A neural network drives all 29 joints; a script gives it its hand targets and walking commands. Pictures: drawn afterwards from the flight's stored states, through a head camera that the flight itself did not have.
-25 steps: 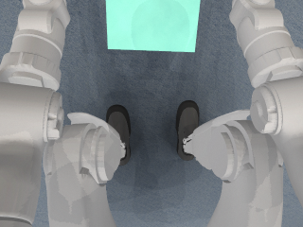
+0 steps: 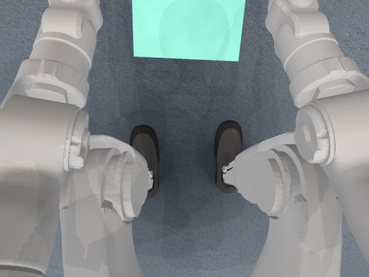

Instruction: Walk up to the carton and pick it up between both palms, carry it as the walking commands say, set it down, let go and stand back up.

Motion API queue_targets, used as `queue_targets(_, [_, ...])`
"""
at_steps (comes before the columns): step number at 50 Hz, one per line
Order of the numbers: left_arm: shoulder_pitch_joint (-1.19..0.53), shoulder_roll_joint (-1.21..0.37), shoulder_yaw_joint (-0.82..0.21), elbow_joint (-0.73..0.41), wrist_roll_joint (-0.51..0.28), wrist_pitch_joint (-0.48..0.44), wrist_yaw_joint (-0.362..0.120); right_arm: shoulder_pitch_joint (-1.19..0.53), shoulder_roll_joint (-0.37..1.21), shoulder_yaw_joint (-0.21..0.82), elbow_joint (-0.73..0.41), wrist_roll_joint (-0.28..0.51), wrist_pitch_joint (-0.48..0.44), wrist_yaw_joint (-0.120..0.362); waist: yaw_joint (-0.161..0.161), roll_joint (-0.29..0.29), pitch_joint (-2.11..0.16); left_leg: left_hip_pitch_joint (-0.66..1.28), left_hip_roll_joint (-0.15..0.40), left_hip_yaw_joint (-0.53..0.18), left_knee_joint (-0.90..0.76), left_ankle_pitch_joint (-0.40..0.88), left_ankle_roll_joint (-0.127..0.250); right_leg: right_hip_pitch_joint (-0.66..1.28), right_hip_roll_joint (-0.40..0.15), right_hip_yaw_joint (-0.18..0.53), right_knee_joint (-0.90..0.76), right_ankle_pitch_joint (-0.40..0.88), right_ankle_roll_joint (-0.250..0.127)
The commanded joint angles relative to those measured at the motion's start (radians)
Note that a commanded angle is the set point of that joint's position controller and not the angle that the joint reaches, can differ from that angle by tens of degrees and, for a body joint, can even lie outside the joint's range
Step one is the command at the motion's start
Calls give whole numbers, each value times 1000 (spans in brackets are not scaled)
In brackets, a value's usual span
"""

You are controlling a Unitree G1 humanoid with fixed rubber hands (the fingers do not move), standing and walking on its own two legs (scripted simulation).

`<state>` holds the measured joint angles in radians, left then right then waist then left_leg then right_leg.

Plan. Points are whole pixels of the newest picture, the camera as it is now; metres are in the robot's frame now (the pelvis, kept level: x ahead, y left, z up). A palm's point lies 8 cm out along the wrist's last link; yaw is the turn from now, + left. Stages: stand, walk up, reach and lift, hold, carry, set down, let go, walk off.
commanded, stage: reach and lift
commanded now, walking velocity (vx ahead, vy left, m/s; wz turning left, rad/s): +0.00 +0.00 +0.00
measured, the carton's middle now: out of the picture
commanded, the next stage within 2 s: none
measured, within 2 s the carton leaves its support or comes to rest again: leaves its support in 0.68 s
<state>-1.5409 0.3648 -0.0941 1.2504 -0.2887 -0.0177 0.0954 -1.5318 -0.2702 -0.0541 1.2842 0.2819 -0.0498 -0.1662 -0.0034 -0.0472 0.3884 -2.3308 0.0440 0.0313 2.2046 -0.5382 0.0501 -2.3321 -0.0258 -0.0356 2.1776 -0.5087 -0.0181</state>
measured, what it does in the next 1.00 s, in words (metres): stands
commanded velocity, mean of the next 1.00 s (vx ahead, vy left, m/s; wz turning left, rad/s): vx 0.00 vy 0.00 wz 0.00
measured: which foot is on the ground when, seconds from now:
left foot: down 0.00-1.00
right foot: down 0.00-1.00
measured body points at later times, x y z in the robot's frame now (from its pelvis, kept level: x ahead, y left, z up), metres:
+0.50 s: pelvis +0.00 +0.00 -0.01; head +0.38 +0.02 +0.23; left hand +0.56 +0.15 -0.20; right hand +0.56 -0.12 -0.20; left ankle +0.12 +0.11 -0.33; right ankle +0.13 -0.12 -0.33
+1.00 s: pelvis +0.01 -0.01 -0.01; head +0.36 +0.03 +0.27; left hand +0.56 +0.15 -0.17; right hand +0.56 -0.12 -0.16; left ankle +0.12 +0.11 -0.33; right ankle +0.13 -0.12 -0.33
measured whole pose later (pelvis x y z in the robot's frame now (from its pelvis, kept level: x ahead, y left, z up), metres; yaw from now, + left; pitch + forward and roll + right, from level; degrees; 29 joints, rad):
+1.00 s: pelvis +0.01 -0.01 -0.01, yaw +2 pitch +37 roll -2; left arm -1.45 0.28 0.10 1.15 -0.04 0.15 0.07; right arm -1.42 -0.16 -0.29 1.11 0.05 0.14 -0.13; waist -0.04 -0.03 0.29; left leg -2.32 -0.01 -0.01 2.24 -0.56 0.02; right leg -2.30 0.06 -0.01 2.23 -0.57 0.04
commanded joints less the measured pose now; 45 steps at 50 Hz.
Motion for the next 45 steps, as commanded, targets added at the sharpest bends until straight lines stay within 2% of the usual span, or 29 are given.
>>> queue_targets(1, [-205,2,11,-82,12,-20,1,-91,3,-13,-82,-16,-21,-3,-1,89,-1116,593,-67,-78,-178,287,-60,567,86,47,-115,265,30])
queue_targets(5, [-202,-30,19,-79,33,-23,3,-85,32,-23,-83,-38,-24,-5,-3,91,-1107,598,-74,-78,-178,295,-61,560,94,44,-116,271,33])
queue_targets(9, [-208,-83,21,-84,54,-30,1,-106,103,-5,-96,-37,-28,6,17,86,-1101,610,-81,-77,-180,308,-57,545,104,40,-116,275,37])
queue_targets(12, [-248,-179,4,-96,60,-32,-18,-152,203,19,-117,-37,-27,22,13,75,-1100,602,-89,-74,-179,309,-54,548,112,40,-117,283,41])
queue_targets(15, [-316,-342,-18,-106,76,-24,-59,-241,368,47,-146,-46,-18,59,13,67,-1102,595,-100,-68,-176,299,-53,545,121,36,-112,278,46])
queue_targets(18, [-401,-614,-40,-117,112,1,-132,-361,637,84,-168,-66,7,127,19,66,-1078,566,-120,-57,-168,284,-53,539,136,35,-98,271,46])
queue_targets(20, [-404,-717,-18,-133,152,26,-174,-376,733,67,-170,-95,32,168,23,69,-1055,552,-131,-47,-158,267,-52,527,145,27,-86,253,44])
queue_targets(24, [-377,-848,13,-168,200,69,-234,-358,866,32,-206,-129,72,222,26,73,-1028,536,-144,-32,-135,261,-47,510,163,14,-78,250,40])
queue_targets(29, [-323,-949,32,-193,214,97,-280,-324,962,13,-239,-147,103,267,27,73,-993,493,-148,-31,-115,295,-37,491,172,13,-63,289,29])
queue_targets(37, [-298,-1039,5,-240,193,108,-310,-285,1039,-1,-260,-166,120,293,-12,86,-995,480,-156,-37,-104,358,-36,481,183,3,-55,342,18])
queue_targets(42, [-343,-1065,-29,-290,171,108,-303,-303,1074,0,-293,-166,129,295,-33,103,-1077,534,-162,-37,-111,386,-39,494,186,-14,-62,349,19])
queue_targets(45, [-371,-1066,-37,-308,172,113,-294,-323,1093,2,-316,-168,143,296,-33,110,-1112,565,-165,-32,-122,374,-39,489,187,-23,-73,325,23])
